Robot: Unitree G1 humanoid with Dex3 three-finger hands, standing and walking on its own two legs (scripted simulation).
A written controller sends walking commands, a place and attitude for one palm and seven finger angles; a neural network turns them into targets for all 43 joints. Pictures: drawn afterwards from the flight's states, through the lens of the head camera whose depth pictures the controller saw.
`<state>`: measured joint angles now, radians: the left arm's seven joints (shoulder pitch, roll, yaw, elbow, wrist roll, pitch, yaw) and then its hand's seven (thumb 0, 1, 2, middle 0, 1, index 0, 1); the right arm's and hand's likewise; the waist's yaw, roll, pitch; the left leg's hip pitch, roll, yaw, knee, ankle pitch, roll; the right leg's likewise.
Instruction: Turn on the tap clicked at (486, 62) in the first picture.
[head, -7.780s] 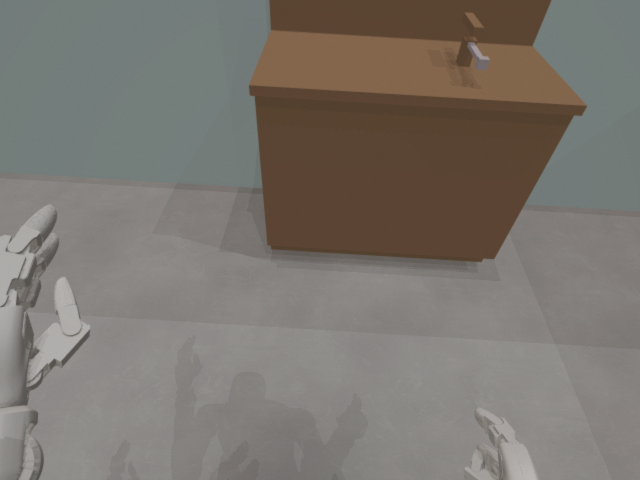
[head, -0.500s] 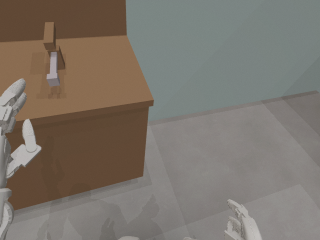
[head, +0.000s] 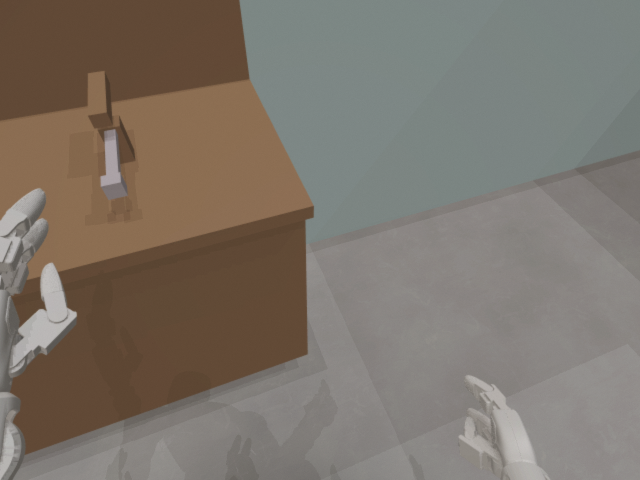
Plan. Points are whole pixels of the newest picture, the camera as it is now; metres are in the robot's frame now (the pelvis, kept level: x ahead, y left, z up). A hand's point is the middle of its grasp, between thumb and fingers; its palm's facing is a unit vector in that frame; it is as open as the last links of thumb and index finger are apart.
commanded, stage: come to a stop and stand still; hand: left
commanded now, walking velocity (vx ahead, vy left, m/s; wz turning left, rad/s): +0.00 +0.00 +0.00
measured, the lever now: (114, 186) +0.48 +0.36 +0.06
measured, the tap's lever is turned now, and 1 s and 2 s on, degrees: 0 0 0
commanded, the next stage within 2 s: look again from close up in 0.18 s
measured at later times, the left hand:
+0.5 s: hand (78, 326) +0.21 +0.24 +0.16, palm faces +0.38 -0.85 -0.36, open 7.4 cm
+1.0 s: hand (89, 290) +0.25 +0.25 +0.16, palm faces +0.44 -0.84 -0.32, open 7.4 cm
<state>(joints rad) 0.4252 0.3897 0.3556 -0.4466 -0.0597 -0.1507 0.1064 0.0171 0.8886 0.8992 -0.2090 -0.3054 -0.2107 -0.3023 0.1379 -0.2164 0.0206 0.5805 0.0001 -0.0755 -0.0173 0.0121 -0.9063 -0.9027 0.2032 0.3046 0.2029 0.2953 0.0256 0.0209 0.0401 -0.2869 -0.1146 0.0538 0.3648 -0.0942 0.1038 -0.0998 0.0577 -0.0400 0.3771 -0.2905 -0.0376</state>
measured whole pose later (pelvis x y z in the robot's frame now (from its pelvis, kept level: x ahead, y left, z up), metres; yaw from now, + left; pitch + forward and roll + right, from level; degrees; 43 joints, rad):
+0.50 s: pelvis -0.01 +0.00 +0.00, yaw +0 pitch +1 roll -1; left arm 0.42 0.36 0.32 -0.42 -0.05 -0.17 0.12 0.02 0.89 0.90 -0.21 -0.31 -0.21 -0.30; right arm 0.23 -0.21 0.03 0.59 -0.01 -0.08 -0.05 0.01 -0.91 -0.90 0.20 0.30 0.20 0.30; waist 0.01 -0.01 -0.01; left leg -0.26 -0.13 0.05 0.28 -0.05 0.06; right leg -0.11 0.06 -0.02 0.37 -0.28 -0.05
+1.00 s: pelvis +0.04 -0.01 -0.01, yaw +2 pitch +1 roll +0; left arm 0.42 0.35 0.33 -0.45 -0.04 -0.22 0.13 0.02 0.89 0.90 -0.21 -0.31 -0.21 -0.30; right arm 0.26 -0.23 0.01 0.60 0.01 -0.06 -0.03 0.01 -0.91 -0.90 0.20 0.30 0.20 0.30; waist 0.03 -0.05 -0.02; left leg -0.50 0.01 0.05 0.89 -0.30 0.01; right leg -0.06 0.04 -0.04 0.44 -0.40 -0.06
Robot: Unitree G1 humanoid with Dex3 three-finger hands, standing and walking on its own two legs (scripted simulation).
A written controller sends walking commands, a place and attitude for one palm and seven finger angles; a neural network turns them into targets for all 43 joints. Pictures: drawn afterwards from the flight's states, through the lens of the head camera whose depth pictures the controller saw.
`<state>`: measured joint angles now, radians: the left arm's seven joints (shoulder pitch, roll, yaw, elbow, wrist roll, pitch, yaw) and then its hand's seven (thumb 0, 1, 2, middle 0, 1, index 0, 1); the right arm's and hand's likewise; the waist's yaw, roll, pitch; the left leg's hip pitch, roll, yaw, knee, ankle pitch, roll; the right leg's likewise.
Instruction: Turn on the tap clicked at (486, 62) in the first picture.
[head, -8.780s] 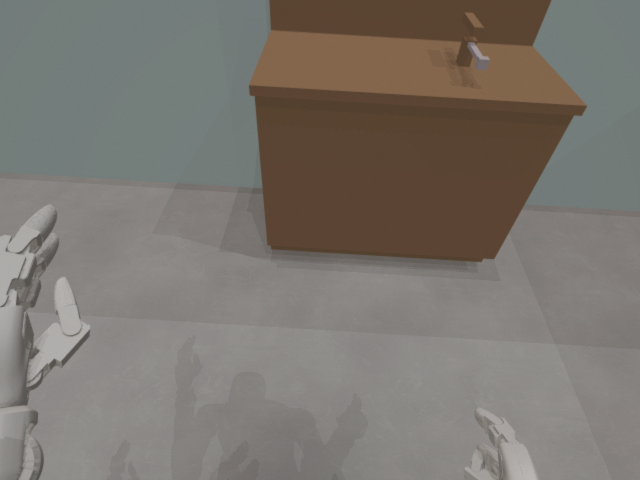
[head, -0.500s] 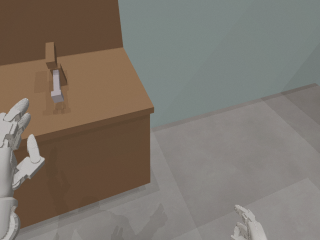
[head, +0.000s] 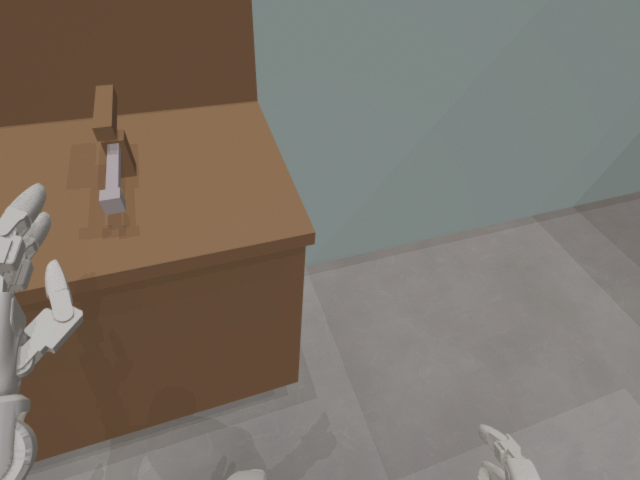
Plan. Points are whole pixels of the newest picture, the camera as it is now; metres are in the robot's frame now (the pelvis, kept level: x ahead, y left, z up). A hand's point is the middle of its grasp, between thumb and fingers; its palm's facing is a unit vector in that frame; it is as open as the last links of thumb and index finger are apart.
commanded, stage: shuffle to correct the standing spot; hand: left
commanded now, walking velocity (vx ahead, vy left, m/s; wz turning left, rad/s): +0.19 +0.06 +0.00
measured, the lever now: (112, 201) +0.45 +0.36 +0.07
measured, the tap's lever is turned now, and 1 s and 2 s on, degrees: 0 0 0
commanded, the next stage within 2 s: come to a stop and stand still in 0.46 s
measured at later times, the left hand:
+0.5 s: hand (97, 235) +0.30 +0.27 +0.17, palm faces +0.51 -0.77 -0.38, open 7.4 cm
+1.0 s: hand (121, 188) +0.37 +0.28 +0.17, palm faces +0.43 -0.79 -0.44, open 7.4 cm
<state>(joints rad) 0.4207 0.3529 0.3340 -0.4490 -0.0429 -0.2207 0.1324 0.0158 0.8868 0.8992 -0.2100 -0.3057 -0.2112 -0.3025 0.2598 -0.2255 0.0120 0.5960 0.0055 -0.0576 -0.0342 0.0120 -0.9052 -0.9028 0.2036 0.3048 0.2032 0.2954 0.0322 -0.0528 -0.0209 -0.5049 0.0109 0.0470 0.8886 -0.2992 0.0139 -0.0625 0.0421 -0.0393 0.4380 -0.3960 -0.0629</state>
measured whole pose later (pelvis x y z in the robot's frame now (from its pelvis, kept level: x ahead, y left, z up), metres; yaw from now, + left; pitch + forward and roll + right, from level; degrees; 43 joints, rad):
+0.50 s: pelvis +0.10 +0.01 -0.01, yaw +2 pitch -1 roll +0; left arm 0.39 0.31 0.37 -0.41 -0.01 -0.22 0.13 0.01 0.88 0.90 -0.21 -0.31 -0.21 -0.30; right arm 0.24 -0.22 0.01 0.70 0.01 -0.08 -0.04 0.01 -0.91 -0.90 0.20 0.30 0.20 0.30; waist 0.05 0.03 0.02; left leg -0.53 0.04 0.04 1.16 -0.40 0.00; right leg -0.30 -0.06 -0.09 0.66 -0.34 -0.01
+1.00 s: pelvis +0.17 +0.03 +0.00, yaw +2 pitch +0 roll -1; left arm 0.48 0.36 0.36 -0.48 -0.05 -0.17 0.14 0.01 0.89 0.90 -0.21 -0.31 -0.21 -0.30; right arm 0.19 -0.17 0.05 0.58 0.01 -0.09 -0.03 0.01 -0.90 -0.90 0.20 0.30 0.20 0.30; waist 0.02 0.05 0.04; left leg -0.29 0.07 0.04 0.63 -0.31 -0.03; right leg -0.27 0.03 -0.10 0.51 -0.24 -0.05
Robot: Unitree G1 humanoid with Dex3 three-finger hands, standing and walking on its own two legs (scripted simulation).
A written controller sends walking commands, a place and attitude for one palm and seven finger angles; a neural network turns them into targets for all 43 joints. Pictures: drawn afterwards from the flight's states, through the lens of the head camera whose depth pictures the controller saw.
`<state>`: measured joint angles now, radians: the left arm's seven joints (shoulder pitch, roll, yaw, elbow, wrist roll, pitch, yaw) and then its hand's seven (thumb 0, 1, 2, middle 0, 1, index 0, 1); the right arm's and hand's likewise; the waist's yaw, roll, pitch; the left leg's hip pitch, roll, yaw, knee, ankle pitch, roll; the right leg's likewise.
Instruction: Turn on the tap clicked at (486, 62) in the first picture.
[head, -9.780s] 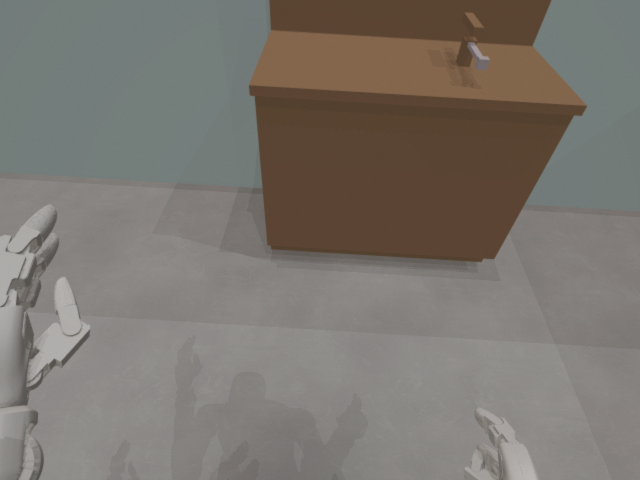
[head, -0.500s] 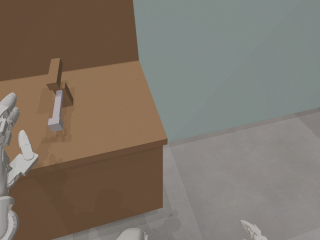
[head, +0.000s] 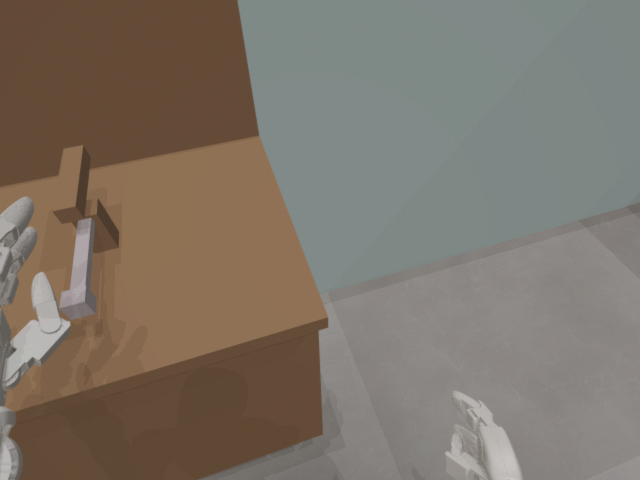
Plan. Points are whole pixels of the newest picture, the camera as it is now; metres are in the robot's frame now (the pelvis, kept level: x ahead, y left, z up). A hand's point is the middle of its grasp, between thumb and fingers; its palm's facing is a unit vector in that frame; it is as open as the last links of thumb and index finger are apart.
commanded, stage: come to a stop and stand still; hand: left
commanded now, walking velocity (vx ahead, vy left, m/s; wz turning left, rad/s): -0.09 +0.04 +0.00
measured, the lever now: (78, 302) +0.29 +0.32 +0.07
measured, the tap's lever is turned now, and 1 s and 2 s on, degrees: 0 0 0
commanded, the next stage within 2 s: look again from close up in 0.80 s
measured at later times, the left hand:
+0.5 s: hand (1, 369) +0.17 +0.29 +0.16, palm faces +0.29 -0.86 -0.42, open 7.4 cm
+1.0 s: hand (0, 348) +0.19 +0.29 +0.17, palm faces +0.39 -0.86 -0.34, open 7.4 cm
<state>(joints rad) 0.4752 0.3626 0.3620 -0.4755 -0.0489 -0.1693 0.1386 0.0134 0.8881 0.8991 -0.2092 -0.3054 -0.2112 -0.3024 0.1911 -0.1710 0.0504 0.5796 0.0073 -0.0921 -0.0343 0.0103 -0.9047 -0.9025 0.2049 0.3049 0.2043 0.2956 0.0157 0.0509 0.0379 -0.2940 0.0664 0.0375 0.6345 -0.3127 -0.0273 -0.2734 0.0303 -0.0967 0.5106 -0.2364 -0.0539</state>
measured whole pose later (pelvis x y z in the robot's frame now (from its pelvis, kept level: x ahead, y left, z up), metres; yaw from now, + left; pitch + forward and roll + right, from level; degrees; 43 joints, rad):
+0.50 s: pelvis -0.05 +0.05 +0.00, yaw -2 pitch -2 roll +0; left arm 0.44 0.42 0.35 -0.44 -0.02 -0.27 0.08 0.02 0.88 0.90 -0.21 -0.31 -0.21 -0.30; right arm 0.25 -0.17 0.02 0.58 0.01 -0.15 -0.01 0.01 -0.91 -0.90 0.20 0.30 0.20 0.30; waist -0.01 -0.05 0.07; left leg -0.26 -0.05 0.05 0.49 -0.20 0.07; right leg -0.24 -0.02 -0.02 0.50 -0.21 0.01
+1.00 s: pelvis -0.04 +0.04 +0.01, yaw -1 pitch -1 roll -2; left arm 0.37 0.34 0.35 -0.43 -0.01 -0.22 0.10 0.02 0.89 0.90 -0.21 -0.31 -0.21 -0.30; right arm 0.21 -0.20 0.03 0.57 0.00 -0.15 -0.03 0.01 -0.90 -0.90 0.20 0.30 0.20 0.30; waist 0.02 -0.03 0.04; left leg -0.24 -0.02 0.02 0.46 -0.20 0.05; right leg -0.18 0.02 -0.02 0.39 -0.18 0.00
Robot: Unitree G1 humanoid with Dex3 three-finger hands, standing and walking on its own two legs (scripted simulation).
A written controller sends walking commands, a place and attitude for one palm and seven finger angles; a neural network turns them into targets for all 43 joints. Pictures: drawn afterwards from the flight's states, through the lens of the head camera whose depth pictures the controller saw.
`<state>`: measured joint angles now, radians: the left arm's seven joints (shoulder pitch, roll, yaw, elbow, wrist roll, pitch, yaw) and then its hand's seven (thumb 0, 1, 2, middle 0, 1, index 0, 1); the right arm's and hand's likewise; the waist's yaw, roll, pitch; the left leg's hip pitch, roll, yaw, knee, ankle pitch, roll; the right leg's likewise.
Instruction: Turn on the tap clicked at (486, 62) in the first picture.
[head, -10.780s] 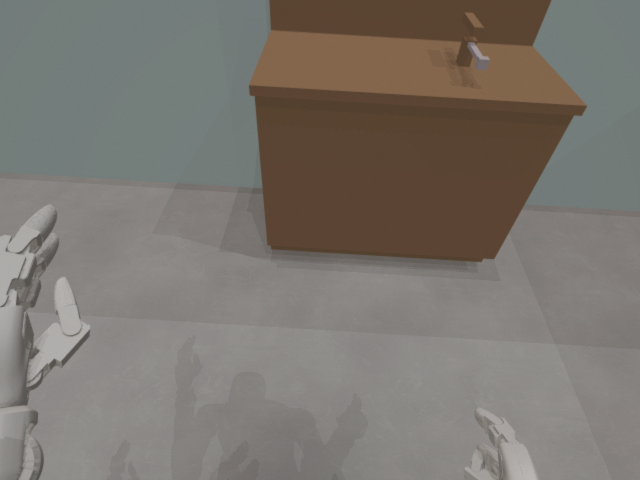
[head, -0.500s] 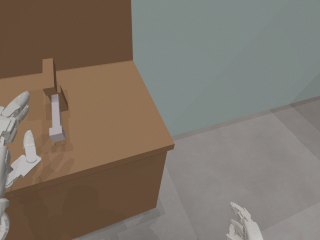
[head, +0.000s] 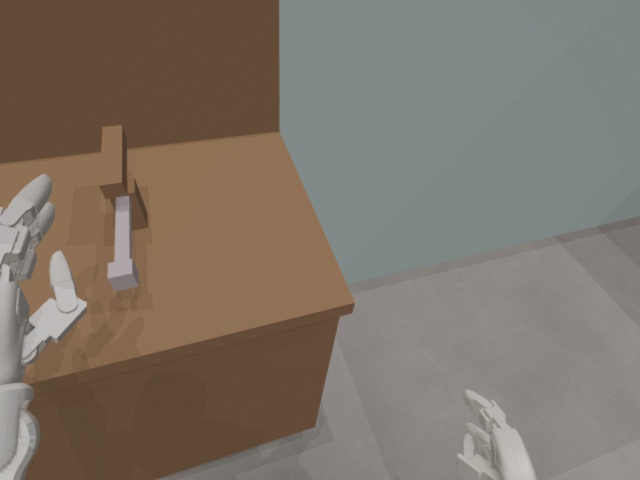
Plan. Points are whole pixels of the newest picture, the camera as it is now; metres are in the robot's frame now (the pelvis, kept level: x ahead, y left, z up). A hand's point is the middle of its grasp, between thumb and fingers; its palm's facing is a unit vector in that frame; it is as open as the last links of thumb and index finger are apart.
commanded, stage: look again from close up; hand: left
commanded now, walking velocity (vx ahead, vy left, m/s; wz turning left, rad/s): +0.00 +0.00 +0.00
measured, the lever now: (123, 274) +0.33 +0.28 +0.06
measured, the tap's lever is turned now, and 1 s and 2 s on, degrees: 0 0 0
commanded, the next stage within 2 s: come to a stop and stand still in 0.20 s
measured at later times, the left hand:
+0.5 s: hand (94, 291) +0.24 +0.24 +0.16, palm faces +0.39 -0.85 -0.36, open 7.4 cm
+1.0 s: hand (54, 310) +0.23 +0.28 +0.14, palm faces +0.43 -0.81 -0.40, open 7.4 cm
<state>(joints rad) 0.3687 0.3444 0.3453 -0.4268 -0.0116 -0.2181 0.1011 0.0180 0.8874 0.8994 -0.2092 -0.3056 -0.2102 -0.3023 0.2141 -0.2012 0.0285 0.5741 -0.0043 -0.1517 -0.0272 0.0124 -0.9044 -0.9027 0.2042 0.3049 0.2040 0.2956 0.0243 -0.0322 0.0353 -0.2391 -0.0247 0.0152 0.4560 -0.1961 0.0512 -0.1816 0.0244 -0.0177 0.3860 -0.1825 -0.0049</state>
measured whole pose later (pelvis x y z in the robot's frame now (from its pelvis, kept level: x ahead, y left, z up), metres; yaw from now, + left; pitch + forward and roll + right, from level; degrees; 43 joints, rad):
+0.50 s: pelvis +0.02 +0.00 +0.00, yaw +0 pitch -1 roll -1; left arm 0.43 0.35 0.34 -0.47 -0.04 -0.18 0.11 0.02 0.89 0.90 -0.21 -0.31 -0.21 -0.30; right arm 0.19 -0.20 0.02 0.57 0.01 -0.10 -0.04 0.01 -0.91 -0.90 0.20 0.30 0.20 0.30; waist 0.02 -0.01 0.04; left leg -0.21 -0.03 0.01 0.46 -0.23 0.04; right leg -0.15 0.02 -0.02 0.39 -0.22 -0.01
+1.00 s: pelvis +0.01 +0.00 -0.01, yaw +3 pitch +1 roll -1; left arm 0.36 0.46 0.36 -0.39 -0.09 -0.26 0.12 0.02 0.88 0.90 -0.22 -0.31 -0.22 -0.30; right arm 0.24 -0.26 0.02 0.63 0.02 -0.16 0.01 0.01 -0.91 -0.90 0.20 0.30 0.20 0.30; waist 0.06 -0.04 0.09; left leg -0.32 -0.06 -0.03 0.54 -0.23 0.05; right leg -0.26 -0.01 -0.07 0.50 -0.26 0.00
